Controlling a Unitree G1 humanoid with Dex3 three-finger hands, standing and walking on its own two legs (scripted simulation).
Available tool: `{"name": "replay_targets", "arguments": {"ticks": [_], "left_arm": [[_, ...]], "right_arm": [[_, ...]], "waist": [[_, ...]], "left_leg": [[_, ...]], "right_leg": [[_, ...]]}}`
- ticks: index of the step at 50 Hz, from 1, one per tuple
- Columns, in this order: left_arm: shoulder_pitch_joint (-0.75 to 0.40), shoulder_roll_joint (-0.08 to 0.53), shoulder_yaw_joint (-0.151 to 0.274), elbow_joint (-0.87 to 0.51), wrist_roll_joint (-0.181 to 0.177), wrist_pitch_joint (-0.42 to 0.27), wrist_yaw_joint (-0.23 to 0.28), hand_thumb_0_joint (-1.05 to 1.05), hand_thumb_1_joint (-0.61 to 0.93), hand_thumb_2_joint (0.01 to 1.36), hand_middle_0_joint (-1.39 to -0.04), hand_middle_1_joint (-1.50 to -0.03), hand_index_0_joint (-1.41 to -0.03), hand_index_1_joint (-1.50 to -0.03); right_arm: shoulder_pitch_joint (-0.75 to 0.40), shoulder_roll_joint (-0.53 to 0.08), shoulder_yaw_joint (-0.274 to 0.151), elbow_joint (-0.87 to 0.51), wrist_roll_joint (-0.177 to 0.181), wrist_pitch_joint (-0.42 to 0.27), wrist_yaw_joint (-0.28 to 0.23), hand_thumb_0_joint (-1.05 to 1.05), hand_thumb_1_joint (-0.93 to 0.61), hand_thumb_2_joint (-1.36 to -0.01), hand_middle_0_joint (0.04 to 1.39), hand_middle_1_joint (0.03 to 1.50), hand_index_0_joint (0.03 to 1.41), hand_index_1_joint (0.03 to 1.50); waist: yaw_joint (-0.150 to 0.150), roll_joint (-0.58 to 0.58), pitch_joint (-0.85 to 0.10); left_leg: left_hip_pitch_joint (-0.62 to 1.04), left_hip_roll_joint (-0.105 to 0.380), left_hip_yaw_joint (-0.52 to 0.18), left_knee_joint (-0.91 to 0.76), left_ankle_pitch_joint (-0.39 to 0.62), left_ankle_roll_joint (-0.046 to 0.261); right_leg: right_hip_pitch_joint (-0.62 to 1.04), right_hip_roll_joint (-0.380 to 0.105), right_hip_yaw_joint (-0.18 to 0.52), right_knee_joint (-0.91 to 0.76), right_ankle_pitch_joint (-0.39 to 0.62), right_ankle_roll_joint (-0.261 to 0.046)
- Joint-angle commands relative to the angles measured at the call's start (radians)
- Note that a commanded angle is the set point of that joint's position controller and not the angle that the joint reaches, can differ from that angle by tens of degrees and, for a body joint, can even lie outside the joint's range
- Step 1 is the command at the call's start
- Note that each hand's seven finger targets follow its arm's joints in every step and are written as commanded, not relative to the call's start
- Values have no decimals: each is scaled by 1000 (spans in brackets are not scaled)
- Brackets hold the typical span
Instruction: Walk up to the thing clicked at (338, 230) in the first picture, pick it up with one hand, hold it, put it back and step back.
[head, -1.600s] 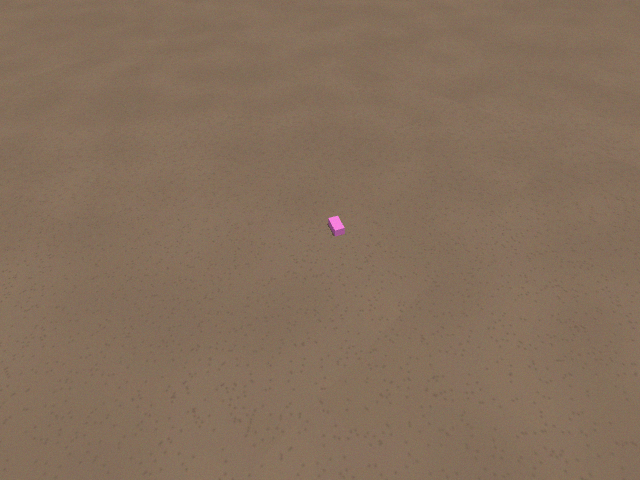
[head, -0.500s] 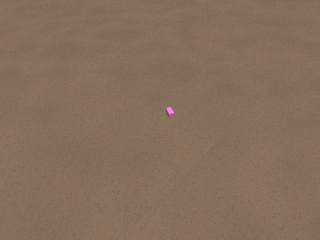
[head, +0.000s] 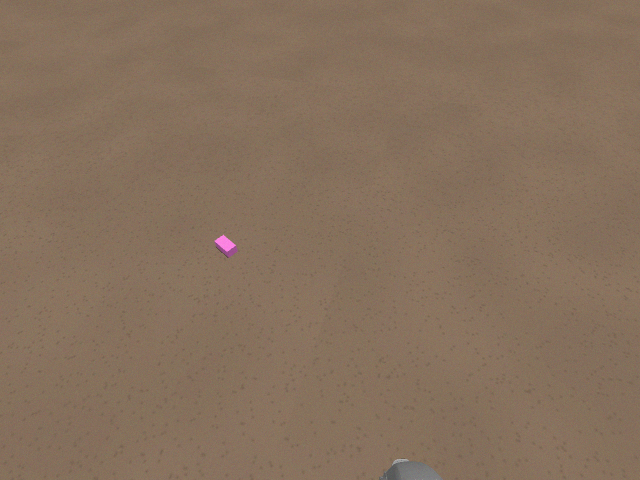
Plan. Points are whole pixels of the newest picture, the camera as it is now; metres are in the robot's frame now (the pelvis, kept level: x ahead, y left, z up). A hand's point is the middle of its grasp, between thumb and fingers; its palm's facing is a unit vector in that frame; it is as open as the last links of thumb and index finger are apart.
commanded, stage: walk up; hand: left
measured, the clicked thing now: (226, 246) +1.14 +0.32 -0.76
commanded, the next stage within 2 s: none
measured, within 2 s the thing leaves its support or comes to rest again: neither
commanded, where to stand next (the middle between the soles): +0.71 +0.46 m, yaw -50 degrees
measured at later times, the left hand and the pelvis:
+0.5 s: hand (78, 374) +0.37 +0.40 -0.16, palm faces -0.29 -0.81 -0.51, open 7.4 cm; pelvis +0.21 +0.14 -0.05, yaw -16 degrees
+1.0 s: hand (42, 271) +0.58 +0.51 -0.13, palm faces -0.38 -0.70 -0.61, open 7.4 cm; pelvis +0.39 +0.26 -0.04, yaw -28 degrees
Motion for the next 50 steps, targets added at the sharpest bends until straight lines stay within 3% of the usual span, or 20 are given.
{"name": "replay_targets", "arguments": {"ticks": [1,4,6,7,8,9,15,20,24,25,26,27,31,35,38,39,40,42,46,50], "left_arm": [[-144,138,25,-147,-11,-41,0,0,900,900,-200,-300,-200,-300],[-51,136,34,-129,-18,-39,17,0,900,900,-200,-300,-200,-300],[204,184,66,-74,-21,-34,41,0,900,900,-200,-300,-200,-300],[291,225,91,-70,-4,-29,56,0,900,900,-200,-300,-200,-300],[279,303,101,-115,-5,-29,77,0,900,900,-200,-300,-200,-300],[158,343,104,-155,-16,-30,94,0,900,900,-200,-300,-200,-300],[-95,260,79,-213,7,-73,96,0,900,900,-200,-300,-200,-300],[-52,313,97,-202,27,-80,90,0,900,900,-200,-300,-200,-300],[-111,260,80,-197,45,-56,103,0,900,900,-200,-300,-200,-300],[-68,171,56,-196,43,-49,107,0,900,900,-200,-300,-200,-300],[-48,118,32,-210,21,-44,116,0,900,900,-200,-300,-200,-300],[-18,160,28,-194,14,-59,127,0,900,900,-200,-300,-200,-300],[72,224,55,-67,-9,-73,97,0,900,900,-200,-300,-200,-300],[79,156,40,-83,-15,-73,92,0,900,900,-200,-300,-200,-300],[275,156,58,-39,-8,-79,109,0,900,900,-200,-300,-200,-300],[360,229,89,-36,4,-80,126,0,900,900,-200,-300,-200,-300],[369,315,113,-65,18,-81,141,0,900,900,-200,-300,-200,-300],[225,337,104,-150,-11,-72,150,0,900,900,-200,-300,-200,-300],[156,278,85,-180,-4,-82,147,0,900,900,-200,-300,-200,-300],[129,320,97,-208,19,-91,147,0,900,900,-200,-300,-200,-300]], "right_arm": [[-8,-211,-53,-131,3,-13,-6,0,-900,-900,200,300,200,300],[-36,-204,-50,-181,5,-7,-10,0,-900,-900,200,300,200,300],[-85,-199,-45,-223,10,-7,-18,0,-900,-900,200,300,200,300],[-33,-153,-46,-214,21,-5,-16,0,-900,-900,200,300,200,300],[29,-117,-12,-224,20,-3,-21,0,-900,-900,200,300,200,300],[18,-255,-57,-225,19,13,-26,0,-900,-900,200,300,200,300],[118,-208,-55,-142,1,47,14,0,-900,-900,200,300,200,300],[49,-204,-73,-177,-12,51,45,0,-900,-900,200,300,200,300],[231,-221,-105,-132,-24,38,29,0,-900,-900,200,300,200,300],[292,-278,-120,-124,-42,30,16,0,-900,-900,200,300,200,300],[199,-367,-128,-168,-35,16,2,0,-900,-900,200,300,200,300],[70,-431,-139,-185,-8,10,-8,0,-900,-900,200,300,200,300],[-11,-274,-85,-179,-16,6,-20,0,-900,-900,200,300,200,300],[8,-242,-65,-181,-35,13,-20,0,-900,-900,200,300,200,300],[-91,-213,-45,-234,-20,33,-15,0,-900,-900,200,300,200,300],[-73,-160,-29,-249,-9,30,-14,0,-900,-900,200,300,200,300],[-26,-111,-13,-263,-5,32,-15,0,-900,-900,200,300,200,300],[12,-246,-57,-238,-9,69,-32,0,-900,-900,200,300,200,300],[7,-240,-55,-201,-11,77,-27,0,-900,-900,200,300,200,300],[-32,-233,-61,-219,-10,85,-7,0,-900,-900,200,300,200,300]], "waist": [[-35,109,43],[34,81,-10],[182,14,-108],[246,-155,-166],[209,-263,-256],[184,-103,-233],[3,-116,25],[25,-181,11],[-110,-40,-40],[-143,233,-27],[-93,397,1],[-23,349,14],[27,239,16],[19,216,-21],[143,65,-123],[195,-81,-158],[178,-254,-134],[121,-40,-103],[71,-97,-24],[60,-153,-9]], "left_leg": [[92,197,-97,-76,360,58],[-105,161,-3,116,594,1],[-304,111,62,450,687,-53],[-591,45,51,769,216,-100],[-741,2,-72,1027,-330,-133],[-748,53,-267,1179,-296,-142],[-483,167,-194,782,-28,-74],[-354,147,-66,548,47,-67],[-50,41,38,376,-79,-57],[-45,130,-158,128,-357,-31],[-139,395,-639,-158,-654,45],[-196,459,-822,-239,-715,187],[-211,293,-326,2,-263,158],[-212,304,-196,78,126,199],[-331,222,-18,351,301,119],[-463,167,25,550,256,53],[-740,56,4,726,-208,-29],[-770,116,-196,939,-268,-84],[-687,154,-188,903,-119,-71],[-565,159,-138,818,-85,-71]], "right_leg": [[-79,-5,-54,-193,91,-1],[246,74,-126,-251,158,-30],[591,51,-94,-318,220,-72],[813,-89,183,-417,76,-205],[852,-411,651,-473,-51,-319],[687,-497,894,-580,-248,-432],[81,-179,286,-573,-102,-198],[-91,-131,243,-514,-225,-168],[-284,-43,152,-177,-335,-109],[-363,79,72,143,-344,-77],[-459,131,26,401,-288,-47],[-417,36,85,486,-226,-82],[-243,-47,16,254,-102,-37],[-44,-17,-22,-14,-81,-32],[354,35,-64,-322,215,-38],[528,-14,51,-396,204,-39],[654,-241,468,-467,165,-134],[474,-428,750,-517,-99,-311],[251,-259,433,-420,155,-235],[51,-201,321,-363,139,-228]]}}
